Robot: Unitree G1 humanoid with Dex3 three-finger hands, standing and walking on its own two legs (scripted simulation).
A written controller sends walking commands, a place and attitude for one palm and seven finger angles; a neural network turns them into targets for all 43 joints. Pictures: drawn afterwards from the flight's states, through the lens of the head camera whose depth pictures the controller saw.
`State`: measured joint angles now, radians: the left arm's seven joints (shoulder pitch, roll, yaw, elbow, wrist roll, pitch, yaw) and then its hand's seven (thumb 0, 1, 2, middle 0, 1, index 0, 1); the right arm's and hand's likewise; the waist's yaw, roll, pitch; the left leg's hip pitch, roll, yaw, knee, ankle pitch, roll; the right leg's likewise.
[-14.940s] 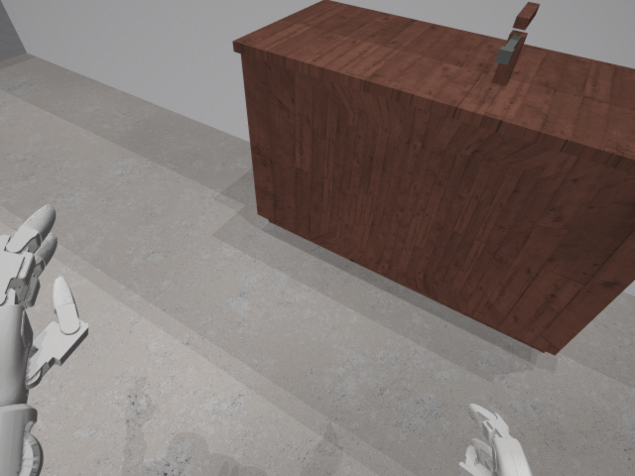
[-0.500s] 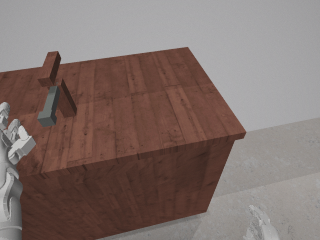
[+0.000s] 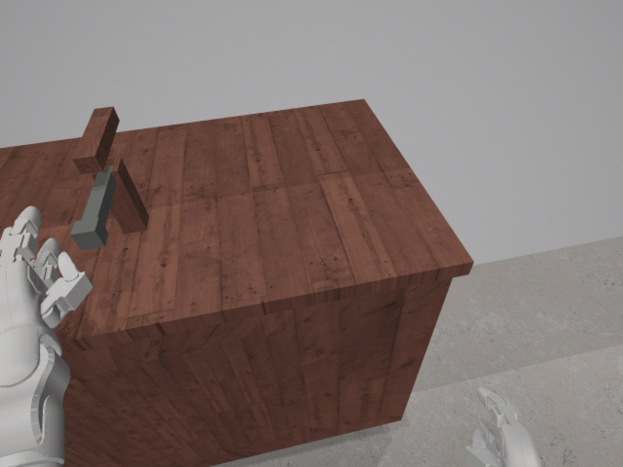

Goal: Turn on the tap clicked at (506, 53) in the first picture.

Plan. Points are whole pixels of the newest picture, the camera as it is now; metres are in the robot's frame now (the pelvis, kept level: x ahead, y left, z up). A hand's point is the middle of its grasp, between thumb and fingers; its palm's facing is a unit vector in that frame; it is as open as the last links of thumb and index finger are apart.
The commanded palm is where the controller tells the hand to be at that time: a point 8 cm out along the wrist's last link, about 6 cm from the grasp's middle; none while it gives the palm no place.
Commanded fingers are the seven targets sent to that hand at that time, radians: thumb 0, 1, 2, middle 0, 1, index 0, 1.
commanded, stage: push the lever round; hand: left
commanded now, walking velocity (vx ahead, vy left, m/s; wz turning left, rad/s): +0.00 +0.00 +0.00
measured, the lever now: (90, 234) +0.32 +0.31 +0.16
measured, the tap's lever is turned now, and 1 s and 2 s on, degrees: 0 11 50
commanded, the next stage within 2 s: none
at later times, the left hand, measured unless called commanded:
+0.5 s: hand (102, 271) +0.28 +0.28 +0.14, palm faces +0.61 -0.79 -0.04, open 7.6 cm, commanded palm +0.24 +0.31 +0.14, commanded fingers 0.00 0.90 0.90 -0.15 -0.15 -0.15 -0.15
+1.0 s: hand (140, 259) +0.30 +0.24 +0.15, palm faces +0.67 -0.74 -0.03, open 7.3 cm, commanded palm +0.26 +0.27 +0.14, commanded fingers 0.00 0.90 0.90 -0.15 -0.15 -0.15 -0.15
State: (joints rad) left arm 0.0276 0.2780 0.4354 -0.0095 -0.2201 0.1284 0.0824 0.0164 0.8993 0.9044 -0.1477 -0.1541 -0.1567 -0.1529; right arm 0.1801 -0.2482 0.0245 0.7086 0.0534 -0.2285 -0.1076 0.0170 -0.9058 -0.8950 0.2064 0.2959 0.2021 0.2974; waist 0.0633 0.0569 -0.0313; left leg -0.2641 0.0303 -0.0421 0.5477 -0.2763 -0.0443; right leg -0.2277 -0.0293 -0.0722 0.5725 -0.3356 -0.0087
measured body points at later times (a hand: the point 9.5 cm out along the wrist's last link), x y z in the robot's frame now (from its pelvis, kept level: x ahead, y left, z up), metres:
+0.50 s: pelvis -0.01 +0.00 +0.00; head -0.02 -0.03 +0.45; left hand +0.24 +0.32 +0.15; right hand +0.18 -0.24 -0.09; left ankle +0.01 +0.15 -0.73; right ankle -0.02 -0.11 -0.73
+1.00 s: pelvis -0.01 +0.00 +0.00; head -0.03 -0.02 +0.45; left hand +0.26 +0.28 +0.15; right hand +0.20 -0.21 -0.09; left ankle +0.01 +0.15 -0.73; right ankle -0.02 -0.11 -0.73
